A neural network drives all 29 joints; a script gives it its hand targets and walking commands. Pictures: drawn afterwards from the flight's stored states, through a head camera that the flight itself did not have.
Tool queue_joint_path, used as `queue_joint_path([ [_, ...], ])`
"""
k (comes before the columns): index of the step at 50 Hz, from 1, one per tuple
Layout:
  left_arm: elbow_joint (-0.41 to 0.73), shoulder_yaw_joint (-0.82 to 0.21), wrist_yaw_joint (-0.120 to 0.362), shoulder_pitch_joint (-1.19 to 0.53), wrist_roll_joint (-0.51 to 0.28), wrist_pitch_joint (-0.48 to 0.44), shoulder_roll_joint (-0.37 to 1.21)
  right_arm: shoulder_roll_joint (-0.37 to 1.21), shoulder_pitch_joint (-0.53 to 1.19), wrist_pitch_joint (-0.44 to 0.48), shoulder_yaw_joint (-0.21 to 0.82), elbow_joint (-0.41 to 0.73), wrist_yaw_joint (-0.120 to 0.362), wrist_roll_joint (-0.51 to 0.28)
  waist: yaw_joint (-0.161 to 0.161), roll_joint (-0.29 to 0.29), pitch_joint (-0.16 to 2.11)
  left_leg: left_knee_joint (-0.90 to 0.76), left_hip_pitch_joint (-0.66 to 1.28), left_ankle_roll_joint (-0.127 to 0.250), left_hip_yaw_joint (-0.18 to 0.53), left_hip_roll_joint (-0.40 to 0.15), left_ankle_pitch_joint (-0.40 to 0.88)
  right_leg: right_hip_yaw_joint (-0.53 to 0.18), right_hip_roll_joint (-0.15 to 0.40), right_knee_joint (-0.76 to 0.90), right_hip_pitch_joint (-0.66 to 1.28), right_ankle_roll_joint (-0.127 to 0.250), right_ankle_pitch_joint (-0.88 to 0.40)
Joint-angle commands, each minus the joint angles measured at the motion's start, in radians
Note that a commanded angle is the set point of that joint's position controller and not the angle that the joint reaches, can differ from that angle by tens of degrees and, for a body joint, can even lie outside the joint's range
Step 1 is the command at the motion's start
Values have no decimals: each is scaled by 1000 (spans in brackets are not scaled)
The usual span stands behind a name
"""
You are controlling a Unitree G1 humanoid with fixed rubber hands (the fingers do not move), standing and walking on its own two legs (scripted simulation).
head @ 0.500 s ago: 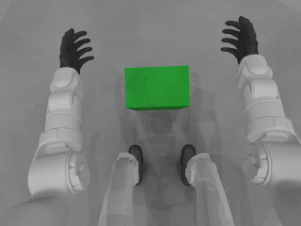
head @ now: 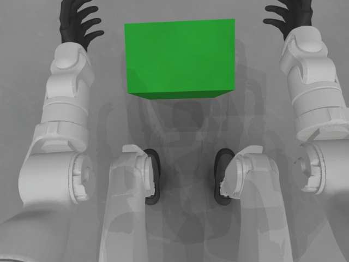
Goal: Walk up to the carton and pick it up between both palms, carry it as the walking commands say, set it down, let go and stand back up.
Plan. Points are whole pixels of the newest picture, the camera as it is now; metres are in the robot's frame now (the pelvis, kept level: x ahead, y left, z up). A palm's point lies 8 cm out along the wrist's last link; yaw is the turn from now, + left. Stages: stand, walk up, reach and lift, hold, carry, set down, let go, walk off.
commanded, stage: reach and lift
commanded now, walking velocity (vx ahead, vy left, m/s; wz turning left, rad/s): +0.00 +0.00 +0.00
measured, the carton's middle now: (180, 69) +0.50 +0.02 -0.34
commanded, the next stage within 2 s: none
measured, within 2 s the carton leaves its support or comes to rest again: neither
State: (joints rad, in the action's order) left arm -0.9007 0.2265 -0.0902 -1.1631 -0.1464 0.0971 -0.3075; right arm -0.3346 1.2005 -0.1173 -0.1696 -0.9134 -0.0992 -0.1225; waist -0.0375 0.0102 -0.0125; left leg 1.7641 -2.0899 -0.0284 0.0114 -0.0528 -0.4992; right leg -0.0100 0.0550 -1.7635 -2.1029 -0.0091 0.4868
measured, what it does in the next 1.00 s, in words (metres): lowers itself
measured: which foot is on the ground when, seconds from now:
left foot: down 0.00-1.00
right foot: down 0.00-1.00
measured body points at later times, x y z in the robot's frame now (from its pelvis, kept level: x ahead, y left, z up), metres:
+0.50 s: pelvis -0.02 +0.00 -0.09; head +0.35 +0.01 +0.16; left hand +0.52 +0.21 -0.28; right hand +0.54 -0.17 -0.27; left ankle +0.10 +0.14 -0.45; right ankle +0.10 -0.13 -0.45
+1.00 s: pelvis -0.02 +0.00 -0.10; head +0.35 +0.01 +0.16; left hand +0.52 +0.20 -0.28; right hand +0.54 -0.17 -0.27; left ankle +0.10 +0.14 -0.45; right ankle +0.10 -0.13 -0.45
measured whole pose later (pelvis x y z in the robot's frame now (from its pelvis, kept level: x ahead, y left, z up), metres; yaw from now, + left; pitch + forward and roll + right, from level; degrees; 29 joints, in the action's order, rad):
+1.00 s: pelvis -0.02 +0.00 -0.10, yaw +0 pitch +38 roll +0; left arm -1.16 0.06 -0.14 -1.41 -0.28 0.01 -0.34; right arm -0.40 1.45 -0.01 -0.01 -1.19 -0.12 -0.29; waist -0.03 0.00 -0.32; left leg 2.12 -2.26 -0.02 0.02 -0.03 -0.53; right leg -0.04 0.05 -2.12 -2.26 -0.03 0.52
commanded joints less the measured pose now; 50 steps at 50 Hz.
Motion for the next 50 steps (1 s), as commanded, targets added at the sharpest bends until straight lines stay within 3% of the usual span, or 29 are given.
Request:
queue_joint_path([
  [1, 56, 4, -8, -245, -11, -32, -133, -105, 270, 30, 11, 62, -9, -16, -23, 39, 1085, -101, 485, -20, -88, 97, 249, 45, -99, 75, 644, -15, -257],
  [13, -75, -55, -27, -341, -61, -80, -159, -133, 370, 80, 64, -67, -36, -71, -17, 42, 975, 58, 377, -19, -78, 79, 219, 32, -80, -83, 553, -17, -226],
  [25, -140, -141, -36, -465, -126, -109, -186, -185, 485, 113, 132, -158, -26, -155, -12, 16, 907, 179, 395, -25, -52, 61, 237, 24, -63, -211, 487, -20, -213],
  [32, -73, -182, -61, -511, -174, -101, -190, -243, 531, 114, 160, -82, -39, -191, 6, -5, 1098, 215, 555, -19, -55, 65, 302, 43, -64, -249, 563, -18, -244],
  [40, -159, -149, -49, -457, -135, -95, -156, -193, 465, 112, 150, -180, -20, -167, 4, 9, 850, 192, 415, -12, -46, 72, 231, 45, -63, -237, 413, -20, -187],
  [50, -166, -158, -46, -488, -137, -108, -142, -160, 504, 124, 157, -187, -29, -172, -3, 19, 856, 179, 386, -14, -55, 79, 218, 36, -67, -213, 436, -20, -189],
])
